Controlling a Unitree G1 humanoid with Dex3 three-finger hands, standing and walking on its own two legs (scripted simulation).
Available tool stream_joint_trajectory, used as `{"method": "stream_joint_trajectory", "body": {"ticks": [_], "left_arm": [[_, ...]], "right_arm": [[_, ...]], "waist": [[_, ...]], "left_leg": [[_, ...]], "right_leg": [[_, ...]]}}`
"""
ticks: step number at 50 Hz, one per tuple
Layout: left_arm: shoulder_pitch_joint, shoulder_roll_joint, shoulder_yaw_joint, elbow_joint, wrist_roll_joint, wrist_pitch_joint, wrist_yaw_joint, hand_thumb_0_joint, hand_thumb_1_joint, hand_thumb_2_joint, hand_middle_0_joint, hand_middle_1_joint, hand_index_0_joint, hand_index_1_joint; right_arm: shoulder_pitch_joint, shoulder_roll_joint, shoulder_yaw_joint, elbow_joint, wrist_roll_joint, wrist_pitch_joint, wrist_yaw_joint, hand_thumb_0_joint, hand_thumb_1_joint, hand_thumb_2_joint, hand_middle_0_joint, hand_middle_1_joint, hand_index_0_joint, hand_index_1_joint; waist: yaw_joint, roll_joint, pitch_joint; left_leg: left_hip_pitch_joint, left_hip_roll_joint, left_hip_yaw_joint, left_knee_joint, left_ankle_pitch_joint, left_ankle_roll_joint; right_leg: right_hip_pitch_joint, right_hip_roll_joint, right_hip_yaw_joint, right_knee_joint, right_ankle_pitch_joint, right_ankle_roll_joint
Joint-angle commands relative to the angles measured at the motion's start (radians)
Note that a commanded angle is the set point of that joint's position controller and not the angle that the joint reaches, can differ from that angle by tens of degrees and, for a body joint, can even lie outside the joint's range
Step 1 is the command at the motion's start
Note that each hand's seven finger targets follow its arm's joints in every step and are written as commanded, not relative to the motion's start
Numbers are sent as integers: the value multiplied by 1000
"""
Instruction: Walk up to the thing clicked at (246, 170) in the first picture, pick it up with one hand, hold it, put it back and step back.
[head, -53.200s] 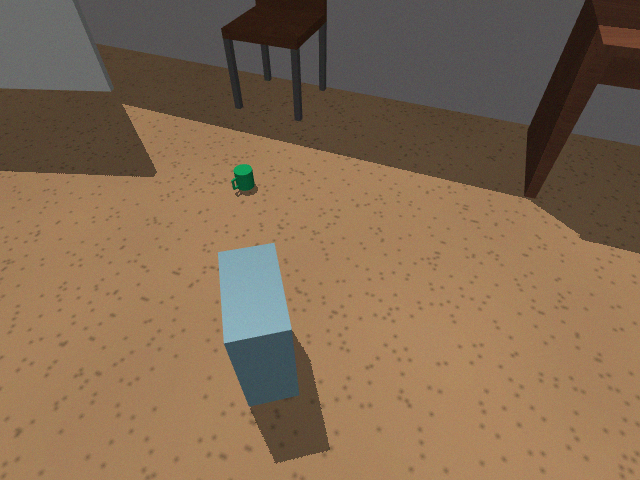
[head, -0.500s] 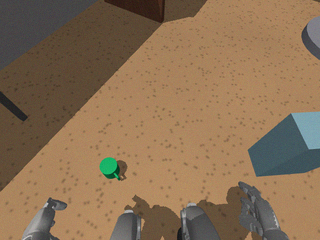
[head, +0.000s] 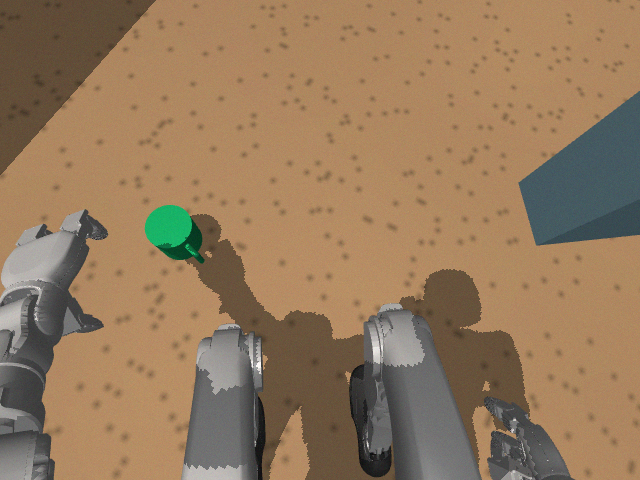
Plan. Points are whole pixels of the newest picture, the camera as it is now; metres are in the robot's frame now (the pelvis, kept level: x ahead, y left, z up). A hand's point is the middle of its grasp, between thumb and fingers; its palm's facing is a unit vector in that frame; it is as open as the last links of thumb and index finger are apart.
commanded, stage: rise first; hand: left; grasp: from above
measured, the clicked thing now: (180, 239) +0.52 +0.24 -0.40
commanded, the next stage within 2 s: approach in 1.42 s
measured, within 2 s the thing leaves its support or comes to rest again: neither
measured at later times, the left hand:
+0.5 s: hand (105, 253) +0.45 +0.31 -0.22, palm faces -0.46 -0.02 -0.89, open 13.7 cm
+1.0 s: hand (122, 241) +0.48 +0.30 -0.26, palm faces -0.47 -0.01 -0.88, open 13.7 cm
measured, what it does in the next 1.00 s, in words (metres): lowers itself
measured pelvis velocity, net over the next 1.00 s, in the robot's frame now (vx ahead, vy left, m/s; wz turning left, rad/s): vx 0.00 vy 0.02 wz -0.07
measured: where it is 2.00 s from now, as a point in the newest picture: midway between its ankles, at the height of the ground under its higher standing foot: (310, 454)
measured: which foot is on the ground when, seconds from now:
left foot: down 0.00-1.00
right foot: down 0.00-1.00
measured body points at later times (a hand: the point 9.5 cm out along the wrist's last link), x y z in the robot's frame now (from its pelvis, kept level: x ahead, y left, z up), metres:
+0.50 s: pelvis -0.01 +0.02 -0.07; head +0.22 +0.07 +0.31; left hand +0.47 +0.31 -0.17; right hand +0.02 -0.27 -0.18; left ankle +0.07 +0.12 -0.41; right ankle +0.10 -0.12 -0.41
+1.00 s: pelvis +0.00 +0.02 -0.09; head +0.26 +0.07 +0.27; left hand +0.50 +0.30 -0.21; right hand +0.02 -0.26 -0.19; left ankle +0.07 +0.12 -0.41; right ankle +0.10 -0.12 -0.41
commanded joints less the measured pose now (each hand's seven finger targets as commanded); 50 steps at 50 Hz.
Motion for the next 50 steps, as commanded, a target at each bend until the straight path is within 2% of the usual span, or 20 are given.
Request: {"method": "stream_joint_trajectory", "body": {"ticks": [1, 5, 8, 9, 10, 11, 14, 18, 19, 22, 24, 25, 27, 31, 33, 41, 42, 46, 49, 50], "left_arm": [[-279, 324, 67, -49, 59, -44, 67, 0, -470, 965, -75, -1082, -99, -1059], [-368, 386, 83, 13, 136, -61, 114, 0, -499, 993, -77, -1030, -88, -1020], [-483, 387, 54, 12, 180, -73, 149, 0, -493, 987, -96, -985, -99, -981], [-458, 386, 52, 93, 199, -69, 155, 0, -485, 978, -85, -1009, -98, -996], [-471, 418, 67, 114, 207, -70, 165, 0, -490, 986, -97, -976, -101, -972], [-507, 410, 46, 101, 220, -74, 170, 0, -484, 981, -105, -959, -106, -957], [-549, 434, 50, 147, 264, -79, 189, 0, -490, 986, -106, -952, -105, -952], [-590, 420, 16, 183, 310, -81, 199, 0, -485, 982, -111, -936, -109, -938], [-589, 477, 50, 201, 320, -83, 206, 0, -470, 970, -123, -932, -122, -933], [-618, 475, 47, 211, 351, -88, 217, 0, -454, 955, -145, -905, -141, -908], [-615, 469, 42, 233, 354, -90, 224, 0, -451, 944, -146, -915, -146, -915], [-645, 447, 20, 218, 358, -90, 223, 0, -465, 953, -133, -931, -133, -930], [-655, 491, 45, 238, 358, -88, 233, 0, -462, 953, -140, -917, -138, -918], [-703, 475, 28, 269, 361, -78, 248, 0, -466, 952, -127, -941, -130, -937], [-706, 504, 37, 284, 364, -73, 253, 0, -463, 947, -138, -932, -139, -931], [-694, 518, 33, 304, 368, -61, 251, 0, -475, 948, -130, -951, -133, -948], [-689, 516, 33, 309, 362, -58, 251, 0, -475, 949, -130, -955, -133, -952], [-691, 520, 40, 303, 351, -51, 247, 0, -494, 965, -111, -976, -114, -973], [-718, 528, 34, 271, 344, -56, 241, 0, -510, 978, -101, -987, -103, -985], [-695, 528, 36, 284, 343, -55, 240, 0, -517, 980, -101, -987, -101, -987]], "right_arm": [[181, -202, -65, -41, -9, 0, -10, 0, -895, -902, 199, 300, 200, 300], [189, -211, -55, -34, -21, 37, 1, 0, -901, -903, 199, 299, 200, 299], [178, -217, -43, -38, -32, 52, 11, 0, -904, -904, 199, 299, 200, 299], [190, -223, -40, -22, -36, 57, 14, 0, -904, -903, 199, 299, 200, 299], [190, -226, -37, -15, -38, 62, 14, 0, -903, -903, 199, 299, 200, 299], [182, -225, -33, -20, -43, 63, 17, 0, -903, -903, 199, 299, 200, 299], [200, -232, -23, -8, -56, 74, 23, 0, -903, -903, 200, 299, 200, 299], [202, -240, -12, -4, -68, 77, 31, 0, -901, -902, 200, 299, 200, 299], [207, -250, -13, 5, -72, 80, 34, 0, -901, -902, 200, 299, 200, 299], [230, -251, -9, 17, -84, 89, 40, 0, -903, -903, 200, 299, 200, 299], [228, -250, -4, 14, -89, 93, 43, 0, -907, -904, 199, 300, 200, 300], [222, -244, 4, 4, -94, 90, 47, 0, -907, -904, 199, 300, 200, 300], [225, -251, 4, 6, -96, 91, 47, 0, -905, -903, 200, 299, 200, 299], [238, -251, 22, 21, -110, 88, 54, 0, -907, -903, 200, 300, 200, 300], [230, -256, 26, 22, -110, 86, 54, 0, -909, -904, 199, 300, 200, 300], [244, -256, 50, 15, -117, 88, 61, 0, -911, -905, 199, 300, 200, 300], [240, -258, 51, 16, -115, 89, 61, 0, -911, -905, 199, 300, 200, 300], [264, -266, 52, 12, -119, 91, 67, 0, -910, -904, 199, 300, 200, 300], [259, -266, 57, 8, -116, 93, 67, 0, -911, -905, 199, 300, 200, 300], [259, -269, 57, 11, -113, 93, 68, 0, -913, -906, 199, 300, 200, 300]], "waist": [[-26, 83, -670], [-48, 114, -644], [-71, 178, -620], [-87, 189, -589], [-89, 175, -574], [-88, 198, -574], [-110, 222, -572], [-126, 253, -591], [-128, 267, -582], [-145, 273, -606], [-149, 273, -587], [-156, 281, -596], [-154, 264, -602], [-185, 278, -591], [-171, 283, -585], [-185, 274, -597], [-178, 279, -589], [-198, 278, -595], [-200, 302, -598], [-189, 299, -583]], "left_leg": [[325, -14, 59, -212, 177, 48], [291, -15, 39, -185, 150, 49], [307, -12, 20, -174, 113, 42], [299, -12, 13, -171, 106, 41], [283, -14, 7, -169, 79, 42], [294, -14, 6, -166, 76, 39], [269, -17, 9, -143, 69, 41], [293, -17, 2, -111, 124, 35], [278, -18, 2, -103, 131, 35], [291, -19, 7, -70, 180, 35], [278, -20, 4, -66, 166, 34], [275, -22, 13, -55, 175, 37], [259, -22, 10, -48, 156, 40], [241, -20, 12, -20, 178, 42], [234, -18, 9, -17, 163, 44], [193, -21, 23, 19, 194, 49], [204, -19, 23, 24, 193, 49], [203, -17, 17, 31, 231, 46], [207, -14, 13, 37, 235, 45], [212, -13, 8, 34, 234, 42]], "right_leg": [[396, 20, -25, -201, 99, -32], [316, 20, -44, -144, 76, -35], [221, 16, -55, -110, 46, -39], [188, 17, -62, -96, 45, -38], [171, 17, -68, -88, 25, -39], [154, 15, -68, -78, 23, -41], [133, 13, -73, -56, 26, -40], [89, 9, -79, -22, 71, -40], [88, 9, -80, -9, 76, -40], [87, 9, -82, 5, 114, -39], [73, 8, -84, 13, 103, -40], [84, 10, -84, 11, 112, -39], [80, 11, -87, 19, 100, -39], [70, 14, -91, 31, 126, -35], [60, 15, -93, 38, 114, -37], [107, 23, -97, 51, 152, -33], [99, 24, -95, 51, 148, -35], [115, 22, -101, 58, 183, -32], [111, 27, -103, 64, 185, -35], [98, 23, -100, 68, 180, -36]]}}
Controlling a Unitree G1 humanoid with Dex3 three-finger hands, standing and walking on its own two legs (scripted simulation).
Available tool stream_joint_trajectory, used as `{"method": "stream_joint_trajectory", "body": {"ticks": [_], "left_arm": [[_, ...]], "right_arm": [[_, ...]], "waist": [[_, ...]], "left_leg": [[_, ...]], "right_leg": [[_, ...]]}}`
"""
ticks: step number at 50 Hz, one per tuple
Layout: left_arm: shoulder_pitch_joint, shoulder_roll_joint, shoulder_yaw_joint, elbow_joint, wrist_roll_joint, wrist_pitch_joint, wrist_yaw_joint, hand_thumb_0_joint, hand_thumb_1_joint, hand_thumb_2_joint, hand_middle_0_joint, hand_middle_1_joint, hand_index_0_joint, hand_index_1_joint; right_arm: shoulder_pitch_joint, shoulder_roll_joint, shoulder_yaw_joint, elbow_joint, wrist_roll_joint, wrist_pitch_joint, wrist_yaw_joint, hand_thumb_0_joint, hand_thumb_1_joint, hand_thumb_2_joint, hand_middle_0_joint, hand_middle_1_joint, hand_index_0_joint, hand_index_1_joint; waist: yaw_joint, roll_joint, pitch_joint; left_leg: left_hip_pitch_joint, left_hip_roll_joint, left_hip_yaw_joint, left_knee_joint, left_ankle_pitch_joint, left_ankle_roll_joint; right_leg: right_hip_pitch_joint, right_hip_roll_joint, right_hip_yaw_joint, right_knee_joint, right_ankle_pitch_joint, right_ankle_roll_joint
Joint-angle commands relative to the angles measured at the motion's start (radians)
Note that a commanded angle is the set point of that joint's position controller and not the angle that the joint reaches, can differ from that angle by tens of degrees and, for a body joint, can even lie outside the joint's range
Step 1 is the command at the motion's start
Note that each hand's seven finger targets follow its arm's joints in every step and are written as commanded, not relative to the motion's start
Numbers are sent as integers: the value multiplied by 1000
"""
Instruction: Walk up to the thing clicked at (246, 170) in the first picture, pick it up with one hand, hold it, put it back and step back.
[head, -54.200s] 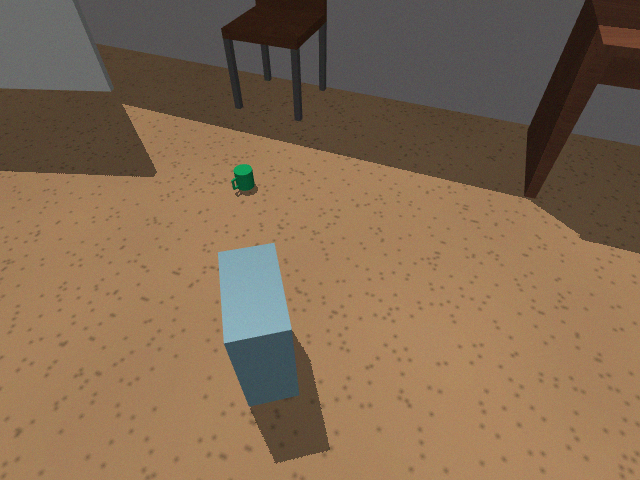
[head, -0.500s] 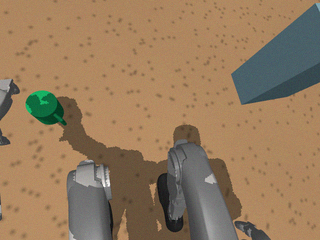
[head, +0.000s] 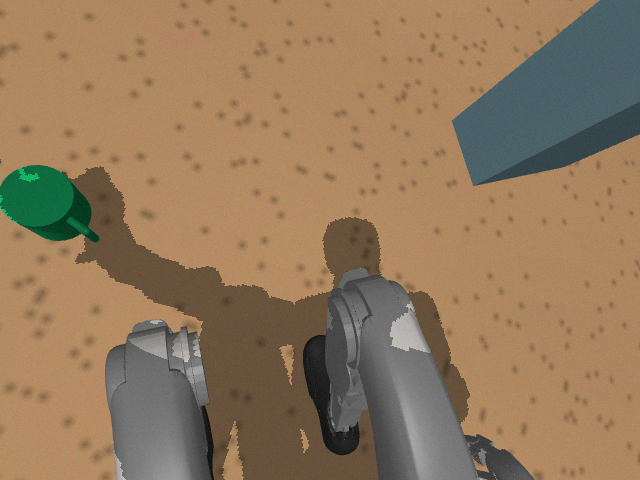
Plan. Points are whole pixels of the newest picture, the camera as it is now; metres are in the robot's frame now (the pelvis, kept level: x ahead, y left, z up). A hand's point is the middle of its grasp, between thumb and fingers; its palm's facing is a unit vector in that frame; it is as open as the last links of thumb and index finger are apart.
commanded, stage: rise first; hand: left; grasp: from above
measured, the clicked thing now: (59, 212) +0.51 +0.27 -0.30
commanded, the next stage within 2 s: approach in 0.42 s
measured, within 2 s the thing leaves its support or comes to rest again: neither
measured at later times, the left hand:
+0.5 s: hand out of the picture +0.47 +0.32 -0.18, palm faces -0.46 -0.05 -0.89, open 14.0 cm
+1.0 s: hand (30, 160) +0.54 +0.26 -0.17, palm faces -0.38 -0.01 -0.92, open 14.0 cm
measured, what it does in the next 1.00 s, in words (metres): stands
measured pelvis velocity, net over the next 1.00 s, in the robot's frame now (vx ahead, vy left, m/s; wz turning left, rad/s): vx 0.00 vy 0.00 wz -0.03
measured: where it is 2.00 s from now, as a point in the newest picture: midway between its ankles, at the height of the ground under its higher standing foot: (268, 446)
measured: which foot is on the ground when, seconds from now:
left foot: down 0.00-1.00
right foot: down 0.00-1.00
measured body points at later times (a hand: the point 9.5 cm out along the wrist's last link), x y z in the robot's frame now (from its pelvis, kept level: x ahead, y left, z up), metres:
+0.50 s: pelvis +0.00 +0.00 -0.01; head +0.26 +0.08 +0.35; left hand +0.49 +0.32 -0.13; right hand +0.03 -0.28 -0.10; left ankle +0.07 +0.11 -0.31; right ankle +0.12 -0.13 -0.31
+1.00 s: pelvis +0.00 +0.00 -0.01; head +0.27 +0.06 +0.35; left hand +0.55 +0.25 -0.12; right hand +0.00 -0.27 -0.09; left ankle +0.07 +0.11 -0.31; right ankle +0.12 -0.13 -0.31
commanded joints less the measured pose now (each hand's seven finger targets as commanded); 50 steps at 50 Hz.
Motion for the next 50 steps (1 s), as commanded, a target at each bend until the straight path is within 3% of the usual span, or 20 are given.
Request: {"method": "stream_joint_trajectory", "body": {"ticks": [1, 5, 7, 9, 11, 15, 17, 19, 21, 25, 26, 28, 34, 35, 39, 42, 46, 50], "left_arm": [[-295, 286, 41, -158, -28, -1, 31, 0, -514, 978, -90, -999, -94, -994], [-288, 296, 46, -176, -27, -7, 28, 0, -518, 977, -76, -1025, -86, -1015], [-273, 284, 44, -151, -32, -3, 29, 0, -523, 984, -75, -1019, -82, -1012], [-301, 279, 29, -164, -29, -10, 26, 0, -528, 988, -78, -1019, -83, -1013], [-288, 300, 41, -153, -30, -11, 33, 0, -531, 996, -83, -1006, -84, -1005], [-316, 300, 31, -140, -24, -17, 39, 0, -534, 998, -69, -1024, -73, -1019], [-310, 292, 24, -131, -23, -18, 42, 0, -538, 1002, -70, -1020, -73, -1016], [-299, 301, 34, -119, -20, -15, 47, 0, -539, 1003, -68, -1023, -71, -1019], [-315, 299, 24, -118, -18, -12, 47, 0, -540, 999, -68, -1029, -71, -1025], [-328, 298, 22, -117, -19, -11, 51, 0, -543, 1001, -67, -1023, -69, -1020], [-323, 304, 21, -111, -14, -10, 51, 0, -611, 1081, -73, -978, -37, -1016], [-322, 273, 8, -107, -18, -10, 51, 0, -520, 971, -63, -1074, -79, -1057], [-477, 212, -48, -124, -14, -10, 67, 0, -526, 973, -61, -1089, -79, -1070], [-492, 214, -44, -103, -6, -4, 74, 0, -524, 977, -61, -1088, -78, -1070], [-548, 205, -58, -81, 14, 34, 100, 0, -541, 994, -64, -1083, -76, -1071], [-541, 256, -27, -88, 26, 86, 112, 0, -554, 1012, -69, -1069, -73, -1065], [-483, 254, -27, -53, 4, 165, 95, 0, -544, 997, -67, -1067, -74, -1059], [-393, 263, -31, -6, -49, 212, 41, 0, -539, 985, -67, -1069, -78, -1057]], "right_arm": [[239, -269, -78, 3, 1, 2, -14, 0, -910, -905, 199, 300, 200, 300], [260, -273, -75, -2, 0, 10, -10, 0, -910, -905, 199, 300, 200, 300], [251, -273, -74, -3, 3, 11, -10, 0, -910, -904, 199, 300, 200, 300], [254, -274, -66, -8, -1, 13, -7, 0, -911, -905, 199, 300, 200, 300], [240, -275, -64, -9, 4, 14, -11, 0, -909, -904, 199, 300, 200, 300], [233, -279, -61, -10, 3, 10, -11, 0, -907, -903, 199, 300, 200, 300], [234, -278, -55, -10, 4, 9, -9, 0, -908, -904, 199, 300, 200, 300], [235, -282, -56, -5, 3, 8, -11, 0, -907, -903, 199, 300, 200, 300], [236, -283, -53, -10, 4, 5, -9, 0, -910, -905, 199, 300, 200, 300], [233, -288, -53, -8, 7, 3, -9, 0, -909, -904, 199, 300, 200, 300], [234, -287, -50, -7, 5, 3, -8, 0, -913, -905, 199, 300, 199, 300], [236, -284, -48, -9, 5, 2, -6, 0, -909, -898, 200, 300, 200, 300], [255, -286, -41, 3, -1, -10, -9, 0, -911, -899, 200, 300, 200, 300], [263, -293, -41, 7, -4, -14, -9, 0, -911, -899, 200, 300, 200, 300], [269, -296, -35, 1, -8, -22, -13, 0, -911, -899, 200, 300, 200, 300], [272, -299, -31, -11, -3, -16, -14, 0, -910, -899, 200, 300, 200, 300], [266, -296, -24, -38, 17, -6, -15, 0, -907, -898, 200, 300, 200, 300], [257, -288, -8, -54, 38, 7, -16, 0, -907, -898, 200, 300, 200, 300]], "waist": [[-8, 338, -703], [-14, 356, -732], [-11, 325, -701], [-28, 351, -697], [-8, 325, -678], [-26, 330, -666], [-33, 340, -659], [-20, 335, -671], [-35, 342, -662], [-39, 367, -666], [-39, 362, -669], [-48, 356, -654], [-106, 380, -659], [-121, 391, -652], [-130, 431, -666], [-100, 479, -723], [-92, 436, -724], [-88, 334, -675]], "left_leg": [[523, 7, 47, -281, 262, 13], [541, 6, 52, -267, 320, 10], [530, 8, 48, -269, 290, 14], [519, 7, 51, -262, 284, 14], [495, 5, 54, -264, 240, 19], [478, 6, 50, -262, 208, 21], [479, 6, 46, -263, 220, 18], [492, 7, 45, -261, 230, 17], [489, 7, 45, -254, 228, 17], [508, 11, 31, -254, 245, 11], [496, 9, 36, -248, 241, 14], [492, 9, 36, -252, 241, 12], [500, 14, 35, -230, 220, 15], [510, 15, 23, -236, 220, 10], [530, 17, 27, -243, 224, 6], [548, 15, 36, -264, 261, 2], [501, 14, 55, -259, 285, 14], [390, 11, 70, -247, 271, 32]], "right_leg": [[359, 25, -71, -174, 182, -72], [389, 28, -73, -168, 229, -71], [366, 29, -74, -175, 202, -72], [372, 32, -76, -174, 206, -72], [366, 35, -74, -181, 171, -73], [344, 37, -81, -175, 153, -73], [341, 38, -85, -165, 162, -73], [336, 37, -85, -164, 167, -72], [335, 37, -85, -161, 168, -73], [307, 36, -91, -146, 178, -73], [317, 38, -92, -148, 178, -73], [317, 36, -93, -148, 178, -71], [296, 45, -100, -150, 175, -73], [275, 38, -103, -143, 176, -70], [265, 41, -108, -141, 185, -76], [298, 39, -102, -136, 216, -80], [355, 42, -92, -148, 248, -81], [428, 48, -80, -168, 236, -72]]}}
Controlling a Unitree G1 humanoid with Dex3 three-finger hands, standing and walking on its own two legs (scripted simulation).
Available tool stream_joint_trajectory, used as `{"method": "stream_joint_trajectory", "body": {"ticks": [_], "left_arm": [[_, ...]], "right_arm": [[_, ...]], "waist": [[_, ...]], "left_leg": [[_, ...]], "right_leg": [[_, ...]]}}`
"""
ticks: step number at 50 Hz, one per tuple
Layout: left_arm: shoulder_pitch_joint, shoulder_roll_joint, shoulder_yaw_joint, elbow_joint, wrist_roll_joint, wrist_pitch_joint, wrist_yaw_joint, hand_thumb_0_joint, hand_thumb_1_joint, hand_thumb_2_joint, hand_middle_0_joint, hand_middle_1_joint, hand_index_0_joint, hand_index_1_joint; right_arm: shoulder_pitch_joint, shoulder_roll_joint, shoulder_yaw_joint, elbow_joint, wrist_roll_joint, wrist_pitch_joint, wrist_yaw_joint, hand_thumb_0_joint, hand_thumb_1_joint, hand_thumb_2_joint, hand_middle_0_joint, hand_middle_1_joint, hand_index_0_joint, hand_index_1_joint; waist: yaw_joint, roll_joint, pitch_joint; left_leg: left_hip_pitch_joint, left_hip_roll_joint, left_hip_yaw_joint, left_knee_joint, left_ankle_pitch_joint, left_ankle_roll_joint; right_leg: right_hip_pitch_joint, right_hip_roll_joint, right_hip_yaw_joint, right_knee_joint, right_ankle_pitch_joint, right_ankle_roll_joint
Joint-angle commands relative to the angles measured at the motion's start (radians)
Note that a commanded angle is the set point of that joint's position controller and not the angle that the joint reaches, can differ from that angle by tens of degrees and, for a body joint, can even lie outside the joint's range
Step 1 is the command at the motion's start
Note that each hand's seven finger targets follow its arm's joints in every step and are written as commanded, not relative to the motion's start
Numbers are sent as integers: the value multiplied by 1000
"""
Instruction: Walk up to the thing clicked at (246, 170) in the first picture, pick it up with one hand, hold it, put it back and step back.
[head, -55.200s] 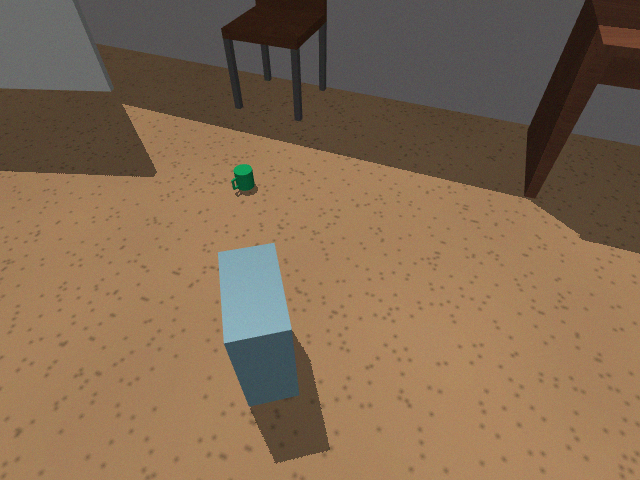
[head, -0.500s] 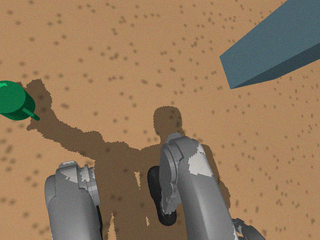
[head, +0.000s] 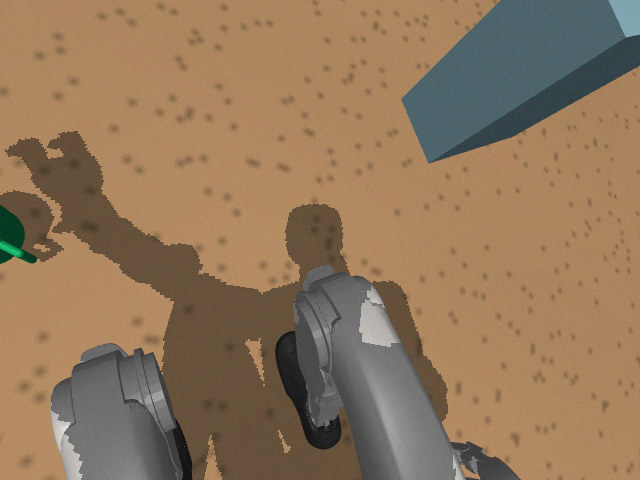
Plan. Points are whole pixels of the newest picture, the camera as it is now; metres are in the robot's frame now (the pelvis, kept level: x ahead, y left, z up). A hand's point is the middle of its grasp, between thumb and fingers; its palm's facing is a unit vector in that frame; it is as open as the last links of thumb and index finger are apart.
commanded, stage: approach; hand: left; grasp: from above
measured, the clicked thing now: out of the picture +0.50 +0.28 -0.29
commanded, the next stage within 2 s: rest palm in 0.26 s
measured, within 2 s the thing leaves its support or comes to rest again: neither
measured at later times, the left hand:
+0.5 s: hand out of the picture +0.48 +0.30 -0.19, palm faces -0.42 -0.05 -0.91, open 13.8 cm
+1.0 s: hand out of the picture +0.50 +0.30 -0.24, palm faces -0.47 -0.08 -0.88, open 13.6 cm
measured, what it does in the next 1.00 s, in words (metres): stands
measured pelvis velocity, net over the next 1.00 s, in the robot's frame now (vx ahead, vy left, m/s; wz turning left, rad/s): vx -0.01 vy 0.00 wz -0.04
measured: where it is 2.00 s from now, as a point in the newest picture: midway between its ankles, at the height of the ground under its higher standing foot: (249, 452)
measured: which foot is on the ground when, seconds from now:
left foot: down 0.00-1.00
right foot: down 0.00-1.00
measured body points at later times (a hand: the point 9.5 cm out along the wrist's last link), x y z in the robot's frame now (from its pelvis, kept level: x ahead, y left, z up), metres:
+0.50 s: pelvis -0.01 +0.00 -0.01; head +0.25 +0.10 +0.35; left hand +0.50 +0.30 -0.13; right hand +0.05 -0.28 -0.09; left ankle +0.06 +0.12 -0.31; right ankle +0.12 -0.13 -0.31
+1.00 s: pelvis -0.01 +0.00 -0.02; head +0.29 +0.09 +0.31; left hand +0.52 +0.30 -0.19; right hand -0.02 -0.26 -0.08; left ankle +0.06 +0.12 -0.31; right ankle +0.12 -0.13 -0.31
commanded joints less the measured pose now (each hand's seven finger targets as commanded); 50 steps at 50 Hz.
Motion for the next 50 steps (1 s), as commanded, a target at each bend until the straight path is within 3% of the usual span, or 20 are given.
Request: {"method": "stream_joint_trajectory", "body": {"ticks": [1, 5, 6, 8, 12, 15, 17, 18, 20, 24, 28, 30, 31, 32, 34, 35, 39, 42, 49, 50], "left_arm": [[-214, 257, 6, -95, -73, 58, -31, 0, -541, 987, -68, -1072, -79, -1060], [-125, 307, 35, -114, -113, 20, -107, 0, -538, 981, -75, -1073, -86, -1061], [-98, 274, 15, -88, -122, 5, -118, 0, -521, 968, -79, -1077, -94, -1061], [-107, 290, 33, -174, -132, -43, -130, 0, -496, 962, -88, -1093, -109, -1071], [-202, 264, 30, -246, -118, -146, -93, 0, -509, 963, -67, -1103, -91, -1077], [-296, 285, 36, -353, -85, -195, -36, 0, -520, 1009, -70, -1095, -84, -1079], [-308, 266, 26, -372, -69, -192, 0, 0, -517, 1055, -77, -1109, -86, -1099], [-327, 251, 23, -351, -55, -181, 18, 0, -527, 1053, -76, -1088, -83, -1080], [-333, 206, -3, -252, -31, -153, 43, 0, -552, 1047, -71, -1019, -59, -1030], [-304, 176, -43, -42, 6, -100, 66, 0, -519, 1105, -89, -1063, -77, -1074], [-291, 229, -27, 14, 5, -66, 60, 0, -502, 1031, -75, -1081, -82, -1073], [-284, 261, -10, 0, 2, -58, 57, 0, -501, 1028, -78, -1078, -84, -1071], [-303, 279, 6, -32, 0, -59, 56, 0, -498, 997, -69, -1070, -80, -1057], [-296, 312, 26, -29, -8, -58, 58, 0, -500, 992, -67, -1068, -79, -1055], [-265, 282, 8, -9, -11, -57, 56, 0, -514, 991, -67, -1056, -74, -1047], [-270, 334, 47, -15, -15, -61, 62, 0, -511, 995, -68, -1058, -75, -1050], [-260, 403, 78, -71, -7, -81, 57, 0, -514, 1024, -84, -1051, -83, -1051], [-255, 400, 75, -72, -23, -97, 59, 0, -501, 1015, -73, -1065, -79, -1057], [-255, 437, 71, -64, -11, -131, 73, 0, -464, 1078, -99, -1101, -103, -1095], [-253, 396, 36, -56, -9, -132, 71, 0, -476, 1084, -101, -1094, -101, -1093]], "right_arm": [[208, -274, -66, -7, 18, 14, -18, 0, -907, -898, 200, 300, 200, 300], [193, -291, -64, -44, 24, 19, -23, 0, -909, -898, 200, 300, 200, 300], [199, -287, -61, -23, 24, 25, -26, 0, -907, -898, 200, 300, 200, 300], [190, -293, -63, -53, 18, 26, -27, 0, -907, -897, 200, 300, 200, 300], [220, -290, -74, -19, -2, 25, -25, 0, -906, -897, 200, 300, 200, 300], [229, -290, -90, 6, -12, 14, -26, 0, -904, -895, 200, 300, 200, 300], [207, -282, -104, 7, -18, 8, -26, 0, -906, -896, 200, 300, 200, 300], [212, -283, -109, 22, -20, 6, -28, 0, -906, -898, 200, 300, 200, 300], [215, -280, -103, 43, -25, 0, -27, 0, -903, -902, 200, 300, 200, 300], [217, -285, -74, 70, -33, -14, -25, 0, -901, -900, 200, 300, 200, 300], [203, -307, -56, 40, -31, -31, -18, 0, -901, -899, 200, 300, 199, 300], [209, -310, -51, 25, -31, -35, -14, 0, -900, -900, 199, 300, 199, 300], [212, -317, -50, 8, -33, -38, -10, 0, -897, -898, 199, 300, 199, 300], [200, -320, -47, -3, -29, -40, -11, 0, -898, -899, 200, 300, 199, 300], [192, -314, -37, -18, -28, -42, -7, 0, -899, -900, 199, 300, 199, 300], [201, -325, -39, -15, -30, -43, -8, 0, -899, -900, 200, 300, 199, 300], [214, -331, -21, -31, -39, -46, -6, 0, -901, -900, 200, 300, 200, 300], [217, -338, -13, -32, -45, -52, -6, 0, -899, -900, 200, 300, 200, 300], [227, -359, 3, -17, -60, -59, -8, 0, -899, -900, 200, 300, 200, 300], [212, -353, 10, -29, -59, -65, -4, 0, -902, -901, 200, 300, 200, 300]], "waist": [[22, 307, -677], [29, 217, -633], [40, 208, -612], [33, 228, -634], [15, 278, -628], [17, 367, -695], [30, 438, -739], [19, 450, -745], [-5, 420, -700], [-30, 356, -587], [-29, 375, -556], [-24, 371, -606], [-40, 388, -619], [-25, 389, -625], [-34, 391, -616], [-43, 382, -603], [-33, 384, -628], [-47, 378, -637], [-64, 410, -591], [-61, 416, -570]], "left_leg": [[419, -2, 88, -272, 268, 32], [333, -8, 90, -261, 241, 41], [320, -10, 88, -262, 218, 36], [362, -7, 79, -258, 222, 27], [400, -6, 65, -246, 160, 13], [494, -3, 66, -254, 154, 5], [578, 2, 58, -270, 165, -6], [600, 4, 49, -275, 179, -7], [576, 2, 48, -272, 188, -3], [499, -2, 49, -255, 201, 7], [488, 0, 37, -260, 237, 4], [512, 3, 34, -251, 269, 3], [524, 6, 27, -251, 284, 0], [510, 7, 27, -246, 285, 1], [501, 7, 31, -246, 275, 1], [478, 10, 32, -233, 267, 5], [447, 7, 55, -211, 273, 12], [447, 12, 49, -189, 271, 12], [455, 20, 29, -186, 258, 4], [467, 21, 25, -190, 253, 1]], "right_leg": [[497, 34, -63, -188, 218, -73], [550, 29, -56, -202, 183, -70], [527, 29, -60, -207, 151, -74], [521, 29, -69, -199, 143, -76], [438, 32, -85, -204, 82, -82], [412, 32, -82, -192, 90, -79], [373, 32, -86, -166, 101, -85], [347, 27, -89, -159, 122, -83], [314, 29, -98, -156, 135, -83], [285, 32, -109, -151, 150, -81], [295, 20, -107, -134, 180, -75], [333, 22, -110, -126, 204, -75], [338, 20, -111, -119, 214, -74], [353, 21, -111, -116, 217, -75], [362, 26, -111, -116, 207, -78], [373, 28, -112, -120, 204, -76], [453, 34, -108, -136, 206, -74], [463, 40, -115, -136, 209, -73], [436, 46, -138, -130, 192, -76], [412, 47, -138, -125, 186, -79]]}}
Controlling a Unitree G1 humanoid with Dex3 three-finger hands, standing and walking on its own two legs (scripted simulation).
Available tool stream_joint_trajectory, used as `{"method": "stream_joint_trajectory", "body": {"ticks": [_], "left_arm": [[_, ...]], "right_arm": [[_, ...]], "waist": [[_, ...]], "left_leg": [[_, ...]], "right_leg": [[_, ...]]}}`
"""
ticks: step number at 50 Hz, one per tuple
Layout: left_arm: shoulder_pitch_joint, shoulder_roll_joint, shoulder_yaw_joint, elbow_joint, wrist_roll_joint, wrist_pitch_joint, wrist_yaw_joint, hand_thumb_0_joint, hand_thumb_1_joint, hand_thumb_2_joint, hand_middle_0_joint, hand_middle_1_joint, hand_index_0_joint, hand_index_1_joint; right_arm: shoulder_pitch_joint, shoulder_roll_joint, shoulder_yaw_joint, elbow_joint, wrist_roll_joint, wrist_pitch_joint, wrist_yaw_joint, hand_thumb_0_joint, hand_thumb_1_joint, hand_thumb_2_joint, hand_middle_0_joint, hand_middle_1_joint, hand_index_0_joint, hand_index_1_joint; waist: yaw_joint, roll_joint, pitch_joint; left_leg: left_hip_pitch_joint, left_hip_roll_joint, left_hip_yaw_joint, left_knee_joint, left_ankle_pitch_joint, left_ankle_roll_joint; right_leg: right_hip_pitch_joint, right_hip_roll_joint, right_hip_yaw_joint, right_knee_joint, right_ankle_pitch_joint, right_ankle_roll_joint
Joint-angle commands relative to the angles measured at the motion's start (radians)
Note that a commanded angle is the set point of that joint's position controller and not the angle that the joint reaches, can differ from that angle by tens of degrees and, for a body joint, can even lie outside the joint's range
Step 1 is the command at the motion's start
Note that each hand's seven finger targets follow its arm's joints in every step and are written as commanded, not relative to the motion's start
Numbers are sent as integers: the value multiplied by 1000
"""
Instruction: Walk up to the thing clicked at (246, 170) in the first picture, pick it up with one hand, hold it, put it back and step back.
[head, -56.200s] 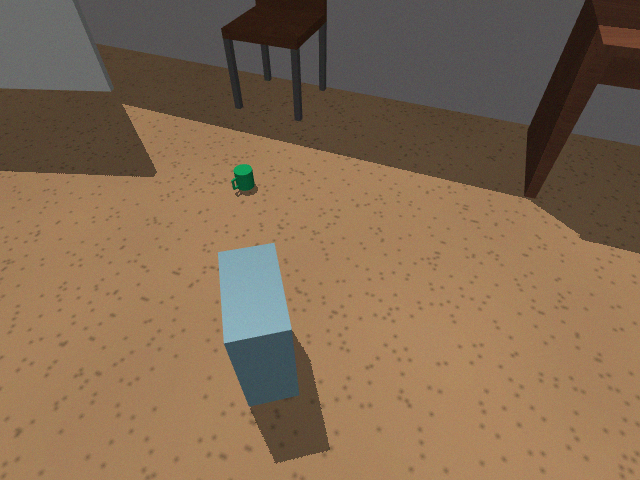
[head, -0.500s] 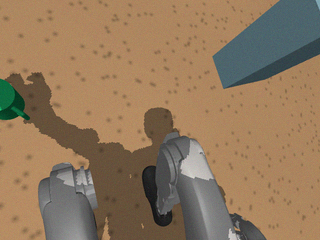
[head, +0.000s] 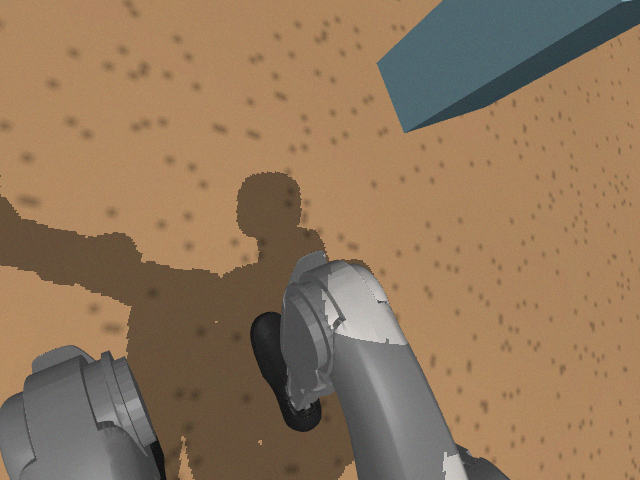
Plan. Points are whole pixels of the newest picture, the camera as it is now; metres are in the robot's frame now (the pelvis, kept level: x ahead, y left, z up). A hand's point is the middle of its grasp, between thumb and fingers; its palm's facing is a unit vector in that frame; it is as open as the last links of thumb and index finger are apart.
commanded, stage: rest palm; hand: left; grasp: from above
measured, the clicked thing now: out of the picture +0.49 +0.30 -0.27
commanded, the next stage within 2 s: close in 0.78 s
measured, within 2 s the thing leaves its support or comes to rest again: neither
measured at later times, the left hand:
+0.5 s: hand out of the picture +0.49 +0.32 -0.23, palm faces -0.45 -0.10 -0.89, open 12.9 cm
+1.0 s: hand out of the picture +0.49 +0.32 -0.24, palm faces -0.44 -0.11 -0.89, open 12.6 cm
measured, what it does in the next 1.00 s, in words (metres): stands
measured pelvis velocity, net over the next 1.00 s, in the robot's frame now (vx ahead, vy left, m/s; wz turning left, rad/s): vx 0.00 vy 0.01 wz -0.05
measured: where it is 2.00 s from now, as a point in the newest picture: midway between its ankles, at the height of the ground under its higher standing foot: (226, 440)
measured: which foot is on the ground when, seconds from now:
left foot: down 0.00-1.00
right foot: down 0.00-1.00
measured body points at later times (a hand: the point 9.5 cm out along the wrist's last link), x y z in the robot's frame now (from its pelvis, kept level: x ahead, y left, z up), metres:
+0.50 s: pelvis +0.00 +0.00 +0.00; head +0.29 +0.12 +0.32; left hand +0.51 +0.32 -0.18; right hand +0.03 -0.26 -0.05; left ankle +0.06 +0.12 -0.28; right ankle +0.13 -0.12 -0.28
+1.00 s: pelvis +0.00 +0.01 +0.00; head +0.29 +0.12 +0.32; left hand +0.51 +0.32 -0.19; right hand +0.02 -0.25 -0.04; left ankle +0.06 +0.12 -0.28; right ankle +0.13 -0.12 -0.28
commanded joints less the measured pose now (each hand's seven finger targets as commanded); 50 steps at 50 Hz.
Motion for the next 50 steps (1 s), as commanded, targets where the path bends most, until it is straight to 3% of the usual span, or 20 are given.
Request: {"method": "stream_joint_trajectory", "body": {"ticks": [1, 7, 8, 9, 14, 15, 16, 19, 20, 23, 27, 32, 35, 36, 39, 41, 44, 46, 47, 50], "left_arm": [[-287, 270, 23, -117, -7, -18, 57, 0, -470, 1090, -98, -1097, -98, -1095], [-297, 243, 3, -71, 13, -9, 81, 0, -440, 1122, -111, -1127, -113, -1123], [-306, 223, -18, -85, 14, -8, 81, 0, -435, 1107, -111, -1125, -116, -1119], [-295, 261, 10, -62, 13, -5, 92, 0, -442, 1136, -118, -1125, -116, -1125], [-319, 262, 2, -64, 17, 6, 103, 0, -431, 1149, -120, -1154, -121, -1152], [-319, 223, -32, -59, 9, 7, 100, 0, -429, 1122, -117, -1152, -122, -1145], [-306, 268, 3, -36, 6, 10, 109, 0, -437, 1127, -113, -1156, -118, -1150], [-307, 277, 2, -42, 13, 13, 108, 0, -446, 1151, -110, -1166, -111, -1163], [-300, 272, -3, -48, 8, 12, 108, 0, -439, 1137, -112, -1168, -116, -1162], [-302, 256, -12, -37, 1, 15, 103, 0, -441, 1133, -110, -1175, -115, -1169], [-296, 295, 8, -49, -2, 11, 106, 0, -433, 1161, -122, -1182, -123, -1181], [-297, 280, -15, -50, -5, 6, 101, 0, -440, 1163, -119, -1189, -119, -1186], [-277, 316, 12, -46, -1, 2, 110, 0, -433, 1171, -115, -1201, -117, -1197], [-279, 300, -5, -41, 3, 3, 106, 0, -427, 1187, -120, -1218, -122, -1214], [-286, 313, 3, -51, -2, -3, 118, 0, -416, 1216, -130, -1233, -130, -1232], [-277, 290, -11, -32, 0, 2, 114, 0, -419, 1194, -118, -1232, -122, -1226], [-283, 310, 2, -30, 6, 3, 118, 0, -404, 1198, -126, -1242, -131, -1235], [-273, 309, -4, -27, 4, 2, 119, 0, -367, 1072, -128, -1209, -152, -1183], [-273, 313, 2, -12, 9, 1, 121, 0, -359, 1066, -122, -1220, -151, -1189], [-269, 310, -12, 6, 9, -1, 122, 0, -342, 1050, -121, -1236, -157, -1198]], "right_arm": [[205, -325, -88, 17, -7, -8, -18, 0, -898, -900, 200, 300, 200, 300], [193, -345, -81, 6, -14, -20, -14, 0, -898, -900, 200, 300, 200, 300], [181, -336, -73, -5, -15, -26, -9, 0, -898, -900, 200, 300, 200, 300], [186, -336, -73, 11, -18, -25, -10, 0, -898, -900, 200, 300, 200, 300], [180, -343, -66, 1, -18, -43, 0, 0, -900, -901, 200, 300, 200, 300], [157, -336, -60, -16, -17, -50, 2, 0, -902, -902, 200, 300, 199, 300], [172, -345, -63, 2, -18, -49, 2, 0, -902, -903, 199, 300, 199, 300], [173, -355, -61, -4, -18, -52, 3, 0, -903, -903, 200, 300, 199, 300], [161, -346, -59, -9, -17, -54, 4, 0, -904, -903, 199, 300, 199, 300], [167, -350, -52, -14, -19, -63, 11, 0, -905, -904, 199, 300, 199, 300], [170, -363, -48, -14, -20, -66, 10, 0, -905, -905, 199, 300, 199, 300], [166, -361, -40, -30, -19, -69, 13, 0, -906, -905, 199, 300, 199, 300], [164, -373, -40, -30, -21, -68, 9, 0, -905, -905, 199, 300, 199, 300], [165, -367, -36, -32, -22, -69, 12, 0, -907, -905, 199, 300, 199, 300], [157, -367, -34, -28, -21, -68, 12, 0, -907, -906, 199, 300, 199, 300], [158, -375, -33, -33, -22, -72, 16, 0, -907, -905, 199, 300, 199, 300], [165, -382, -33, -33, -24, -74, 17, 0, -907, -906, 199, 300, 199, 300], [162, -376, -29, -28, -24, -73, 17, 0, -902, -903, 200, 300, 200, 300], [161, -375, -21, -33, -26, -72, 19, 0, -900, -902, 200, 300, 200, 300], [153, -379, -20, -40, -27, -73, 18, 0, -900, -902, 200, 300, 200, 300]], "waist": [[-34, 498, -701], [-64, 506, -628], [-65, 532, -635], [-58, 506, -658], [-70, 517, -646], [-71, 522, -641], [-71, 511, -636], [-76, 511, -635], [-65, 517, -651], [-91, 490, -616], [-78, 513, -639], [-85, 502, -620], [-78, 503, -605], [-88, 504, -594], [-78, 518, -622], [-91, 516, -593], [-94, 520, -576], [-85, 522, -594], [-97, 514, -573], [-100, 505, -560]], "left_leg": [[499, 27, 67, -278, 229, 1], [524, 34, 42, -279, 236, -8], [541, 34, 43, -283, 252, -9], [535, 35, 41, -283, 245, -3], [530, 36, 45, -277, 243, -2], [526, 36, 47, -274, 231, 0], [508, 37, 43, -277, 222, 1], [513, 37, 42, -266, 248, -2], [522, 38, 43, -269, 243, -2], [496, 39, 47, -253, 240, 5], [527, 42, 35, -259, 269, -4], [503, 42, 38, -257, 225, 2], [512, 46, 24, -261, 229, -4], [506, 45, 31, -252, 225, -1], [505, 48, 23, -261, 242, -3], [513, 50, 16, -255, 257, -8], [525, 52, 13, -255, 264, -11], [524, 51, 16, -262, 268, -9], [522, 55, 3, -260, 274, -14], [491, 50, 18, -257, 226, -4]], "right_leg": [[415, 38, -103, -166, 148, -86], [340, 34, -118, -149, 155, -85], [352, 35, -117, -148, 169, -82], [379, 40, -119, -151, 172, -79], [381, 41, -117, -153, 174, -77], [379, 42, -115, -154, 168, -77], [393, 40, -119, -156, 167, -75], [392, 41, -119, -154, 184, -78], [399, 43, -117, -151, 179, -78], [403, 43, -117, -156, 185, -72], [417, 42, -123, -158, 195, -76], [410, 46, -122, -159, 169, -73], [392, 42, -131, -156, 164, -76], [397, 46, -127, -157, 163, -75], [423, 48, -133, -153, 183, -74], [388, 46, -134, -147, 185, -76], [375, 42, -134, -152, 184, -75], [409, 48, -134, -152, 192, -74], [384, 41, -137, -147, 191, -75], [400, 48, -134, -157, 165, -73]]}}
